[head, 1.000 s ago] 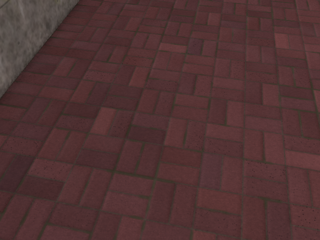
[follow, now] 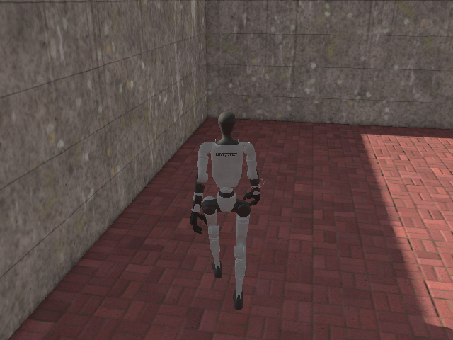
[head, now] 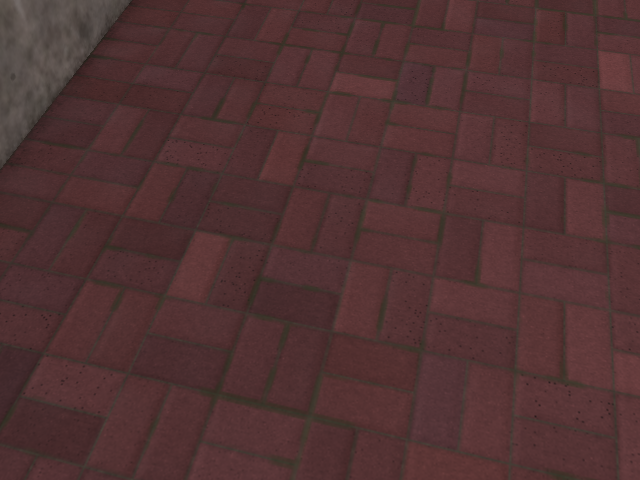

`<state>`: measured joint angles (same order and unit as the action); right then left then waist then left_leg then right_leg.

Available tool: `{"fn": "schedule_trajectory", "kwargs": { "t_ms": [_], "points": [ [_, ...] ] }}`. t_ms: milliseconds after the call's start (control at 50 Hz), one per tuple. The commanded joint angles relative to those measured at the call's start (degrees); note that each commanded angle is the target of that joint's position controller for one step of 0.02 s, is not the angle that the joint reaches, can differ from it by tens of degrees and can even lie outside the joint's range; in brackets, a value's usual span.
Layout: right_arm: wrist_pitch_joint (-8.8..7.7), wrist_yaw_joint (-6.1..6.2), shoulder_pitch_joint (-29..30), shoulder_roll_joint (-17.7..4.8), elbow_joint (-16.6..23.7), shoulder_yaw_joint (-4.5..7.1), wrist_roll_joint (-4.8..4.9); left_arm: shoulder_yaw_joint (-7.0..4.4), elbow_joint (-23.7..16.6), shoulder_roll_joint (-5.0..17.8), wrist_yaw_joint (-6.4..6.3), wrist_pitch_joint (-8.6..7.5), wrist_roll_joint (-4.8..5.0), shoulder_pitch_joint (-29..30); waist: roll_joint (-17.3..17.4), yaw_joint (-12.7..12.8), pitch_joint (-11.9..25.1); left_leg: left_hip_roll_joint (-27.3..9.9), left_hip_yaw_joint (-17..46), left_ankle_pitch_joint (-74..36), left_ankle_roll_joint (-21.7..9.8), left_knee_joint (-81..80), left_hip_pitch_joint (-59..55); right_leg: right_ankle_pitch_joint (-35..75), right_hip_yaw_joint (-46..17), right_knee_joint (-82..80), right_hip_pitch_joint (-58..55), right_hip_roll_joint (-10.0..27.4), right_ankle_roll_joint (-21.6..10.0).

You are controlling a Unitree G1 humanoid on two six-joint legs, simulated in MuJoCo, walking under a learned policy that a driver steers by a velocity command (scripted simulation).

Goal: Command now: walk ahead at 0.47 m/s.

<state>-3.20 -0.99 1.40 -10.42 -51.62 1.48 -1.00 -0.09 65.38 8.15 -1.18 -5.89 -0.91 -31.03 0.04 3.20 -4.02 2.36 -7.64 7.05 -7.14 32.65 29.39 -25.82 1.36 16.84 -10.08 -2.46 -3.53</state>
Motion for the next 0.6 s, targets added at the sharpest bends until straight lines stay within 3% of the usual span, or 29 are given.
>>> {"fn": "schedule_trajectory", "kwargs": {
  "t_ms": [20,40,60,80,100,120,160,200,260,340,420,460,480,500,520,540,560,580,600],
  "points": [
    [-0.70,1.62,-28.3,-11.2,-5.8,4.01,-1.27,-1.39,-3.3,9.0,0.06,-0.31,0.43,1.5,-2.5,-14.4,12.2,-6.7,10.0,6.9,-4.5,-5.4,-36.5,50.9,-0.2,35.0,19.8,9.8,-3.1],
    [-0.63,1.35,-30.3,-15.8,-5.6,4.99,-2.61,-0.22,-4.4,1.2,0.77,0.13,1.51,-5.5,10.2,-9.4,18.8,-25.2,39.8,11.5,-12.9,-9.5,-49.2,-0.2,1.5,58.9,37.9,-0.2,-1.3],
    [-0.09,0.59,-26.7,-13.7,-5.5,4.87,-0.01,-1.92,-4.6,7.4,0.85,0.52,0.63,-1.5,3.8,-9.9,17.2,-24.5,49.8,21.6,-14.3,-18.3,-44.5,-0.8,-5.0,64.8,44.1,-0.6,-2.4],
    [-0.25,0.55,-19.3,-10.7,-4.2,3.93,0.62,-2.34,-7.2,8.2,0.99,0.50,0.17,4.6,3.1,-6.8,6.8,-23.0,40.4,24.8,-12.1,-20.7,-35.3,5.3,-4.8,62.8,47.5,3.2,-2.9],
    [-0.89,0.31,-16.0,-7.1,-3.7,3.04,0.53,-2.41,-8.0,7.8,1.20,0.24,-0.19,7.8,0.2,-5.7,2.3,-20.6,34.3,18.1,-10.4,-22.8,-27.7,8.8,-4.5,59.6,45.9,5.0,-3.0],
    [-1.60,0.49,-15.2,-5.2,-4.1,2.35,0.23,-2.54,-7.7,6.8,1.20,0.60,-0.44,8.0,-0.9,-3.7,-0.1,-18.4,28.3,5.8,-8.7,-23.2,-22.3,9.9,-4.4,56.9,42.5,6.2,-2.5],
    [-2.78,0.99,-18.0,-2.8,-6.1,1.25,0.17,-2.28,-6.7,3.9,1.33,2.13,-1.23,4.8,-0.3,-0.8,0.5,-16.0,19.0,-18.0,-7.2,-21.9,-17.0,8.2,-3.7,52.7,35.6,6.7,-0.7],
    [-3.68,1.08,-20.6,-3.7,-7.4,0.99,0.09,-2.38,-6.9,3.2,1.33,3.14,-1.17,5.2,0.8,0.2,1.1,-14.5,12.9,-34.9,-6.7,-20.2,-16.6,8.4,-2.0,48.8,34.9,5.8,0.5],
    [-3.25,1.23,-21.9,-5.0,-7.8,0.53,-0.07,-2.35,-8.7,3.7,1.31,3.88,-0.81,10.7,3.7,0.1,1.4,-11.4,7.3,-43.2,-4.4,-18.9,-18.0,13.8,0.6,38.7,36.5,5.2,1.3],
    [-2.21,1.82,-25.5,-4.8,-9.0,-0.26,0.24,-1.56,-10.3,3.4,0.91,3.91,0.05,18.4,5.6,-2.9,3.0,-10.3,5.2,-44.7,-1.7,-16.7,-21.7,20.9,3.4,25.9,33.8,3.4,1.5],
    [-1.31,2.56,-27.0,-4.4,-10.1,-0.58,-0.24,-1.58,-9.7,4.5,-0.07,3.55,-0.09,19.3,5.7,-3.6,2.6,-12.8,7.6,-42.2,-2.7,-12.2,-26.0,18.0,2.8,19.6,31.4,2.7,0.3],
    [-1.00,2.92,-25.7,-4.5,-10.2,-0.57,0.04,-1.80,-8.1,4.6,-0.57,2.89,-0.27,15.5,4.3,-1.6,2.4,-12.7,8.6,-40.0,-1.8,-6.9,-26.6,19.9,2.5,11.0,26.1,2.2,-0.9],
    [-1.07,2.93,-26.3,-4.6,-10.5,-0.53,0.23,-2.03,-6.9,5.6,-0.81,2.09,-0.50,12.1,1.9,-0.3,3.8,-11.2,8.3,-34.1,0.1,-2.6,-25.1,31.5,-0.1,5.1,19.7,4.4,-1.3],
    [-1.26,3.09,-29.4,-3.6,-9.9,-0.80,0.48,-2.90,-5.9,9.7,-0.94,1.40,-1.07,7.4,-2.8,-1.2,8.7,-8.6,7.0,-17.0,2.0,3.8,-20.1,57.1,-6.9,9.5,9.4,12.8,-3.1],
    [-0.11,3.15,-37.0,1.2,-12.1,-1.64,2.34,-2.68,-5.5,9.2,-1.01,1.99,-0.42,6.6,-10.0,-2.6,15.1,-2.5,4.6,13.7,3.8,12.5,-15.4,70.5,-16.3,10.4,3.9,22.8,-13.3],
    [1.31,3.45,-33.2,-1.7,-12.1,-0.82,1.67,-1.61,-5.8,5.8,-0.62,2.50,0.28,7.3,-8.7,-1.0,14.0,-0.9,6.5,30.6,3.9,16.3,-13.7,62.0,-20.8,5.9,8.6,24.9,-16.1],
    [1.98,3.33,-28.9,-2.5,-11.0,-0.30,0.53,-1.39,-6.2,5.8,-0.62,2.75,0.11,10.5,-7.1,-1.8,8.5,-1.1,8.1,32.3,4.4,18.6,-12.0,51.4,-19.4,2.8,14.2,23.0,-15.4],
    [2.52,3.04,-26.3,-1.5,-10.8,-0.34,-0.26,-1.18,-6.6,5.7,-0.93,3.13,-0.24,13.2,-4.7,-2.7,5.9,-1.8,9.1,29.7,4.9,18.4,-12.1,41.9,-17.4,0.3,18.5,20.8,-13.5],
    [3.12,2.85,-25.3,-0.5,-10.8,-0.46,-0.38,-0.91,-6.8,5.4,-1.45,3.48,-0.39,15.1,-4.2,-4.1,3.6,-2.9,9.4,26.3,5.4,15.8,-13.8,35.7,-14.6,-1.9,23.0,18.8,-11.2]
  ]
}}
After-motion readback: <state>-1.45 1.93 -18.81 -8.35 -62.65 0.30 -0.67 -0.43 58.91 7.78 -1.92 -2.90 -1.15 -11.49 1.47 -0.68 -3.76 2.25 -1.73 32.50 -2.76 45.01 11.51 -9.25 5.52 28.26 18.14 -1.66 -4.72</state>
